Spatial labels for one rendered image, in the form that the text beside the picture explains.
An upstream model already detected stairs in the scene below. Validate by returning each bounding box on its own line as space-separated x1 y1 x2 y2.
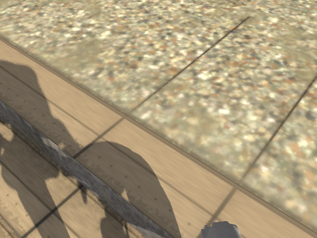
0 100 173 238

